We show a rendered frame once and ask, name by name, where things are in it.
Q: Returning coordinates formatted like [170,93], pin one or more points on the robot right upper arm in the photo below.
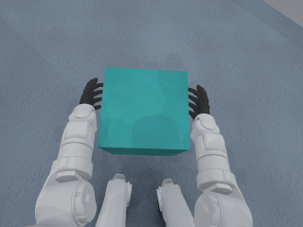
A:
[214,209]

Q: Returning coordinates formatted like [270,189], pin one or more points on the robot right forearm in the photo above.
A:
[214,173]

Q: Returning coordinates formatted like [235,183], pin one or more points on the robot right thigh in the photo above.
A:
[172,202]

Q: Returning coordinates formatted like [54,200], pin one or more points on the robot left hand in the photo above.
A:
[88,93]

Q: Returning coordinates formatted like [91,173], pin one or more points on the carton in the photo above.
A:
[144,112]

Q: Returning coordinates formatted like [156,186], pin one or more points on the robot left upper arm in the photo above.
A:
[67,204]

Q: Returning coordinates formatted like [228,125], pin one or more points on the robot left forearm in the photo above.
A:
[76,148]

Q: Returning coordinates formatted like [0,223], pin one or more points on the robot right hand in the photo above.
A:
[201,101]

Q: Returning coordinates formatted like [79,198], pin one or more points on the left robot shin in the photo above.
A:
[117,176]

